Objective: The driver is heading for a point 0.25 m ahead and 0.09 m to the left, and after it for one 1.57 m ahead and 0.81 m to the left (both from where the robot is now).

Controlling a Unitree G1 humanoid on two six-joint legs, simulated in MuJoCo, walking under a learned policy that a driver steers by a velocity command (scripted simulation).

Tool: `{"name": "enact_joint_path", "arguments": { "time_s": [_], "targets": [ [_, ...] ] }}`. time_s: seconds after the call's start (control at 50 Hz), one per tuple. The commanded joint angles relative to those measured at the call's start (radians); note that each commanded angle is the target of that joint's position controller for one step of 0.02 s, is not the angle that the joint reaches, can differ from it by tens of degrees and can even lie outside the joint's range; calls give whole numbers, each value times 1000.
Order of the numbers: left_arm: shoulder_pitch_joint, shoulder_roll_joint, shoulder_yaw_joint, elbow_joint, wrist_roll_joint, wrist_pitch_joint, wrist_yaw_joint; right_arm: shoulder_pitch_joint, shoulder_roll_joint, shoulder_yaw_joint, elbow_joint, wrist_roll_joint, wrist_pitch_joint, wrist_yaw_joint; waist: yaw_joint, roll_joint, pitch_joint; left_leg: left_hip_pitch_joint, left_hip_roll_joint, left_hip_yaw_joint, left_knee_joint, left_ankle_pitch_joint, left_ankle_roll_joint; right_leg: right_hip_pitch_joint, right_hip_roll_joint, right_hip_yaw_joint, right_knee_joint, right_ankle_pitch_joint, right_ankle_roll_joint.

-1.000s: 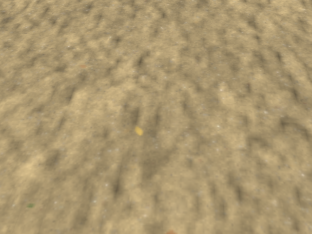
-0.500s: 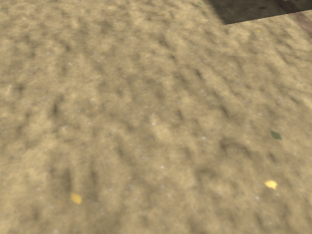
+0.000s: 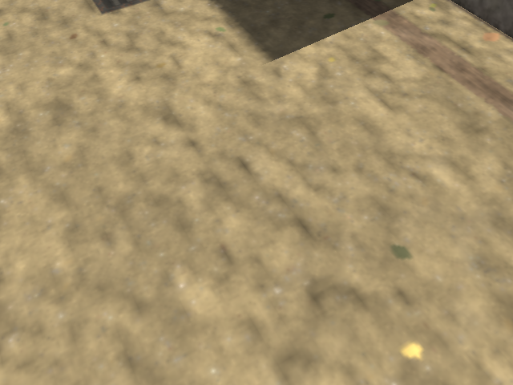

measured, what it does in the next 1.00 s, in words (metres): walks ahead, turning left: left foot, then right foot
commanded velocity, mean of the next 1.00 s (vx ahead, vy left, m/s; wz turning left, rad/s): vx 0.50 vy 0.00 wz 0.37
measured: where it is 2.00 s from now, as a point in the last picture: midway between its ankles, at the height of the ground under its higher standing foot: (146, 235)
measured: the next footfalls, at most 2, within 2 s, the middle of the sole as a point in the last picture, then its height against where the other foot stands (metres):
left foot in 0.36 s outside the picture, level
right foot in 0.86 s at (266, 308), level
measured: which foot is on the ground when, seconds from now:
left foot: up 0.00-0.34, down 0.36-0.86, up 0.88-1.00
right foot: down 0.00-0.36, up 0.38-0.84, down 0.86-1.00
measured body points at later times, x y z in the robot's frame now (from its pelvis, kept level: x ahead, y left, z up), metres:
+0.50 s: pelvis +0.28 +0.06 -0.01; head +0.31 +0.07 +0.44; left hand +0.33 +0.33 -0.14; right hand +0.41 -0.20 -0.13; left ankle +0.32 +0.12 -0.74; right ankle +0.21 -0.08 -0.64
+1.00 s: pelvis +0.57 +0.08 -0.01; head +0.60 +0.08 +0.44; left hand +0.59 +0.38 -0.10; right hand +0.75 -0.16 -0.14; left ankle +0.42 +0.13 -0.66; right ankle +0.65 +0.01 -0.74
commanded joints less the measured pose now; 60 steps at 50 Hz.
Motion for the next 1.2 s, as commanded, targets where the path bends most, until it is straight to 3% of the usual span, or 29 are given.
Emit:
{"name": "enact_joint_path", "arguments": {
  "time_s": [0.02,0.12,0.24,0.3,0.32,0.34,0.36,0.38,0.4,0.42,0.44,0.46,0.48,0.52,0.56,0.66,0.76,0.8,0.84,0.86,0.88,0.9,0.92,0.94,0.96,1.0,1.08,1.2],
  "targets": [
    [43,132,30,-26,-7,-30,1,37,-71,-21,-31,-3,12,9,-7,-69,-11,-80,15,5,-68,108,-14,44,-266,202,-200,309,-113],
    [111,128,24,9,-3,-37,2,-108,-63,-18,-65,9,7,11,38,-81,23,-167,-4,11,-250,257,-6,148,-264,135,-218,347,-74],
    [170,120,11,61,16,-44,24,-233,-48,-5,-110,9,-5,22,71,-78,73,-148,-81,39,-439,266,65,280,-309,27,-197,511,-36],
    [133,152,11,67,22,-45,39,-154,-62,-12,-94,5,-9,14,21,-113,8,17,-165,110,-486,144,125,328,-319,-32,-22,960,-2],
    [123,170,15,68,28,-39,42,-65,-81,-21,-70,3,-12,9,-18,-125,-47,103,-200,123,-497,94,148,342,-319,-47,118,1083,5],
    [110,185,19,63,27,-31,44,73,-103,-34,-28,-3,-19,5,-79,-118,-122,261,-225,116,-560,103,173,299,-306,-68,317,1052,15],
    [87,184,14,37,19,-33,46,225,-159,-56,9,-19,-24,-4,-152,-69,-210,512,-125,-30,-597,98,227,105,-279,-92,585,790,32],
    [158,93,-3,-14,-7,-42,26,263,-296,-96,4,-22,-18,-14,-97,183,-314,820,174,-557,-634,130,405,-312,-70,-102,1020,37,87],
    [94,136,6,-22,19,-50,19,214,-256,-88,8,28,-11,-4,-88,82,-338,839,204,-771,-755,184,425,-467,-35,94,1127,-291,76],
    [28,129,1,-53,16,-60,12,136,-234,-83,-2,35,-6,-5,-56,36,-183,701,182,-611,-774,160,392,-530,-105,129,1098,-206,73],
    [4,129,-3,-62,13,-68,9,91,-173,-68,-7,31,-4,-5,-32,-41,-94,568,150,-513,-806,217,356,-511,-147,111,1017,-147,78],
    [-5,120,-3,-64,19,-60,9,64,-144,-59,-8,31,-6,-7,-1,-65,-37,463,100,-436,-826,287,322,-472,-173,106,945,-138,89],
    [11,113,-6,-69,33,-40,9,46,-122,-51,-5,35,-9,-11,31,-48,-23,382,56,-371,-848,336,298,-416,-189,102,888,-136,109],
    [25,93,-11,-75,43,-5,4,59,-136,-53,-2,37,-25,-11,45,-13,-40,326,12,-309,-866,402,294,-373,-195,79,818,-131,138],
    [-21,85,-14,-99,41,7,0,83,-163,-61,2,37,-32,-12,39,2,-33,303,-15,-281,-886,400,289,-397,-200,59,733,-77,163],
    [-225,81,-21,-170,33,6,-6,169,-172,-68,9,39,-24,-17,-40,32,-12,385,-50,-293,-871,383,235,-476,-188,50,465,121,193],
    [-346,92,-28,-222,20,-11,-10,221,-187,-75,0,22,-17,-28,-86,42,-21,501,-23,-356,-780,494,222,-462,-140,57,300,131,176],
    [-303,116,-23,-221,17,-20,-8,181,-201,-79,-18,17,-18,-35,-51,53,-29,492,-7,-393,-736,511,193,-355,-124,77,226,85,153],
    [-143,155,-6,-176,15,-31,6,120,-217,-81,-37,16,-24,-32,30,49,-82,431,-34,-401,-608,599,153,-112,-84,64,157,17,121],
    [-19,190,8,-148,26,-45,18,112,-196,-74,-39,27,-31,-23,96,-15,-156,369,-100,-348,-419,563,127,79,-136,106,99,24,89],
    [146,267,26,-146,48,-49,38,126,-112,-49,-70,37,-41,-18,147,-143,-318,255,-162,-246,-133,272,106,304,-390,354,66,-203,38],
    [100,344,47,-148,49,-30,39,245,-69,-40,-105,55,-36,-17,49,-390,-366,-37,-294,-141,67,-297,82,441,-574,817,-69,-272,-69],
    [38,241,35,-158,35,-18,33,218,-152,-47,-58,20,-14,-28,35,-181,-233,-124,-186,-142,159,-220,89,327,-544,782,-63,-384,-69],
    [-13,157,14,-168,26,-17,28,143,-157,-50,-59,13,-10,-17,40,-77,-125,-110,-155,-132,141,-121,83,204,-487,610,-75,-319,-47],
    [-39,126,5,-161,28,-19,25,111,-137,-46,-66,14,-7,-8,26,-64,-73,-87,-126,-121,105,-69,72,125,-438,469,-97,-166,-28],
    [-22,116,2,-136,21,-32,26,100,-121,-44,-67,-2,14,11,10,-140,-42,-52,-94,-100,72,-37,53,56,-371,290,-125,16,-2],
    [25,131,13,-104,5,-59,15,21,-100,-38,-104,-2,33,31,5,-134,-41,-123,-79,-82,61,46,35,75,-374,149,-160,214,-24],
    [64,137,21,-65,7,-53,12,-168,-63,-16,-168,2,27,50,37,-121,10,-151,-68,-15,-205,241,27,100,-338,-42,-178,293,-10]
  ]
}}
